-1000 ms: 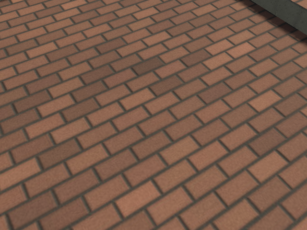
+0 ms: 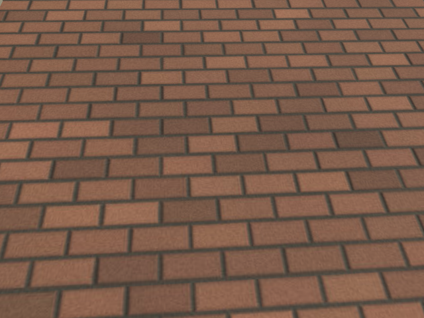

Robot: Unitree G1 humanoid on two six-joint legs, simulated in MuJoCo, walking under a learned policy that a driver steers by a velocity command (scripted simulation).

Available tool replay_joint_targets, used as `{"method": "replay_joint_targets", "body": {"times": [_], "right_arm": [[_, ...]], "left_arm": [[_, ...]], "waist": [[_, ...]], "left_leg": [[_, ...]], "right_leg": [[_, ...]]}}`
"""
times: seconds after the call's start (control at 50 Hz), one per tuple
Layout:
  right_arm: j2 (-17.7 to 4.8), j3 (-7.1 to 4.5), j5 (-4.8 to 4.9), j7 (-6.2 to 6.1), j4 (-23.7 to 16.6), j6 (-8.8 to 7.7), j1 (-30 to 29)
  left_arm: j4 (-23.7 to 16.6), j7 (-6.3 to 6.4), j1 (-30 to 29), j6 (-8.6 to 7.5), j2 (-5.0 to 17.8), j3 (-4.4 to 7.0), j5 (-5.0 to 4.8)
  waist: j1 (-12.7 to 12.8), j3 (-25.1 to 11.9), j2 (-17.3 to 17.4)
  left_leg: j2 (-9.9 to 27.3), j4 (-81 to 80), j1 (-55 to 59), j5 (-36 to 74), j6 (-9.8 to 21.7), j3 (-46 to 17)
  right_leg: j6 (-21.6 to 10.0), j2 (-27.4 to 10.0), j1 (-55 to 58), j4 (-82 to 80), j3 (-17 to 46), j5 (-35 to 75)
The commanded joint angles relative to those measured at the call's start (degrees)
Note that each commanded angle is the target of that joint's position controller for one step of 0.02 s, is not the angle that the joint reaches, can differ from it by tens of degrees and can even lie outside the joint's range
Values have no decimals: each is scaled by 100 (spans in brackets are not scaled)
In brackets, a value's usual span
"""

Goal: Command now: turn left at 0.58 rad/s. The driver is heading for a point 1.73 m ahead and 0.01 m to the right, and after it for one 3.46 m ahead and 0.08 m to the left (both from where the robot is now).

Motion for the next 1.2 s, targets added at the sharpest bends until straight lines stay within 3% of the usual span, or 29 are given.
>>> {"method": "replay_joint_targets", "body": {"times": [0.02,0.06,0.08,0.1,0.12,0.14,0.16,0.18,0.2,0.26,0.32,0.38,0.42,0.44,0.46,0.48,0.5,0.52,0.54,0.58,0.78,1.2], "right_arm": [[-1004,-269,38,-2,-418,-4,-157],[-943,-242,113,-36,-499,46,-370],[-746,-186,84,-50,-532,51,-242],[-379,-93,-12,-18,-503,32,223],[-819,-237,25,-10,-606,-25,175],[-1206,-357,0,-16,-465,-40,243],[-1202,-395,7,-16,-363,-11,247],[-1016,-365,5,-39,-259,52,298],[-862,-317,-5,-36,-271,84,279],[-547,-182,50,-19,-412,54,-23],[-344,-44,-17,7,-481,30,-194],[-436,-38,9,38,-413,25,-116],[-426,-53,-12,65,-207,18,255],[-580,-73,-46,54,-224,22,244],[-919,-119,-93,2,-278,36,347],[-890,-65,-192,32,-257,25,-12],[-486,26,-188,104,-375,-41,-307],[-362,66,-219,142,-285,-100,-307],[-481,34,-227,152,-238,-138,-217],[-505,52,-183,153,-137,-208,-127],[-381,91,-140,117,191,-213,-95],[-342,148,-92,39,1144,-211,172]], "left_arm": [[-347,-74,-3,-173,567,118,-23],[-215,-125,404,-222,622,152,-11],[-182,-107,559,-210,893,222,53],[-274,-42,386,-142,1258,265,134],[-293,-74,389,-128,1247,252,310],[-407,-75,179,-151,956,165,266],[-431,-58,-41,-145,721,102,186],[-458,-47,-129,-134,623,56,105],[-429,-30,-116,-123,617,32,52],[-291,21,197,-65,677,13,91],[-238,12,176,-21,804,20,80],[-132,-49,291,26,970,37,25],[-61,-71,263,32,879,-25,-60],[48,-92,521,-16,740,-84,-53],[20,-141,648,-89,484,-184,150],[0,-139,719,-131,206,-256,177],[32,-109,440,-112,490,-225,203],[52,-110,316,-105,559,-209,191],[135,-81,300,-82,604,-197,166],[214,-50,368,-34,648,-189,148],[785,-4,535,-45,640,-194,113],[1409,94,773,-3,535,-240,83]], "waist": [[50,-756,969],[320,-789,874],[264,-911,466],[-141,-954,-1044],[-33,-745,-1600],[-43,-618,-977],[-102,-509,-756],[-97,-432,-683],[-38,-355,-720],[163,-405,-875],[266,-563,-1008],[317,-554,-1094],[82,-488,-930],[104,-514,-692],[244,-848,189],[516,-832,1193],[342,-674,824],[312,-587,758],[232,-488,720],[243,-237,690],[231,-232,157],[233,-118,42]], "left_leg": [[1398,-383,992,2147,954,-1856],[1092,-95,729,1793,632,-1798],[787,371,178,789,343,-1524],[-73,1627,-704,-1599,-14,-512],[-299,2746,-1547,-2698,-290,-44],[38,3579,-1561,-2352,-442,-118],[75,3860,-1574,-1971,-532,-82],[81,4032,-1595,-1733,-642,-50],[67,4140,-1661,-1527,-730,-40],[117,3365,-1517,-1303,-835,275],[404,2060,-779,-1344,-843,574],[398,899,-32,-988,-769,925],[313,-615,776,191,-531,1072],[508,-995,1363,864,-351,753],[1359,-810,2075,2435,-98,-207],[1844,-612,1364,2417,524,-555],[1630,-700,1019,1597,646,-465],[1350,-698,960,950,428,-264],[1131,-709,864,634,256,-117],[1070,-718,683,732,129,-98],[861,-609,751,1045,84,135],[592,-499,667,935,-64,523]], "right_leg": [[-85,75,93,-702,-28,36],[-241,-6,934,-1974,-138,1121],[-479,-670,1660,-2160,313,1648],[-1040,-1864,2219,-2095,1433,3120],[-1971,-2564,1882,-2231,2371,3508],[-2067,-2450,1713,-2217,2019,3239],[-1823,-2033,1620,-2139,1463,2948],[-1652,-1730,1611,-2107,1073,2696],[-1667,-1654,1619,-2097,920,2814],[-1751,-1480,1883,-2114,515,3053],[-1746,-1505,1902,-2039,324,3160],[-1734,-1552,1717,-1943,353,3252],[-1492,-1420,1431,-1715,250,2972],[-1144,-1302,1080,-1629,177,2514],[-688,-933,615,-1008,-212,1524],[-356,-560,707,-1231,-540,95],[-188,-577,1033,-1318,-494,295],[-158,-550,1106,-1438,-517,740],[-144,-523,1155,-1403,-571,926],[-140,-570,1164,-1501,-499,1153],[-109,-608,1385,-1717,-524,1397],[-190,-530,1342,-1727,-616,1354]]}}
